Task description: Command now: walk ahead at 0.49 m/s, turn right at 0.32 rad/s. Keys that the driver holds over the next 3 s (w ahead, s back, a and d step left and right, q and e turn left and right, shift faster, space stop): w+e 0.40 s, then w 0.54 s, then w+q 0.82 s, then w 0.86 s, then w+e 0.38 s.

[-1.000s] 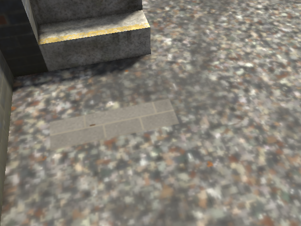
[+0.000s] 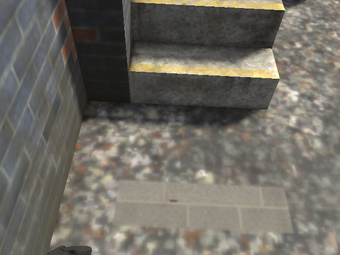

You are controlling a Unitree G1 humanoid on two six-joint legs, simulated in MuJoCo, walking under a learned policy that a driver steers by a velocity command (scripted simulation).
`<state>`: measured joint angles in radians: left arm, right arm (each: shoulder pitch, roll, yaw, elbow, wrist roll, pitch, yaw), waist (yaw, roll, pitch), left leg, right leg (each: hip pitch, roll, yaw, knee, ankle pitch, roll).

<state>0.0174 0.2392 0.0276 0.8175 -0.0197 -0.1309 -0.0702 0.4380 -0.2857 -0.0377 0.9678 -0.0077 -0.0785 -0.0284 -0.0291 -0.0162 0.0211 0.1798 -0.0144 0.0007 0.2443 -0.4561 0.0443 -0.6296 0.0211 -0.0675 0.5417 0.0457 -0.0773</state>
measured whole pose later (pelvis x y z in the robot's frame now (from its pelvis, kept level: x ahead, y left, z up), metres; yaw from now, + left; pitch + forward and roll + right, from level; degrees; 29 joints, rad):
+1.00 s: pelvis +0.59 -0.13 +0.00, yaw -20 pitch +1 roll +2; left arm 0.10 0.24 0.02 0.70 0.06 -0.07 -0.02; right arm 0.43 -0.22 -0.04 0.96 0.01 -0.09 0.02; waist -0.06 -0.01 0.02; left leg -0.10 -0.01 -0.01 0.72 -0.46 0.04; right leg -0.44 0.01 -0.06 0.59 -0.17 -0.09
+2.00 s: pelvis +0.97 -0.22 +0.02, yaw +8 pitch +1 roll +0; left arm 0.12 0.17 -0.03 0.82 0.03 -0.09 0.05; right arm 0.26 -0.20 -0.03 0.86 -0.01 -0.05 -0.04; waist -0.02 0.02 -0.04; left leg -0.20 -0.15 -0.13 0.51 -0.28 0.10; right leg -0.27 0.01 -0.05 0.45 -0.21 -0.04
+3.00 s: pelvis +1.00 -0.21 +0.02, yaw +1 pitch +0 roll +2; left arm 0.13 0.21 0.00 0.87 0.01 -0.03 0.02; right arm 0.13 -0.21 0.01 0.76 -0.04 -0.03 -0.07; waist 0.01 -0.01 0.02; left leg -0.14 0.00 0.18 0.41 -0.28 0.03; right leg -0.25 0.02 0.07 0.53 -0.29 -0.04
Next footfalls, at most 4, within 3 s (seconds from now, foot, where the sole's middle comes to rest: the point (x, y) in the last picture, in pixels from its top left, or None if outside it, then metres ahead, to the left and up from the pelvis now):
0.04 right None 0.22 -0.10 -0.76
0.48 left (154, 241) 0.51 0.05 -0.76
0.96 right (223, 199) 0.68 -0.24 -0.76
1.50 left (198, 146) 0.95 -0.16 -0.76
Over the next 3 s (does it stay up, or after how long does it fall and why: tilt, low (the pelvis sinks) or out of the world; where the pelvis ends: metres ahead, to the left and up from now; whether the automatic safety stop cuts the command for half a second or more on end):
stays up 1.00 -0.21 0.02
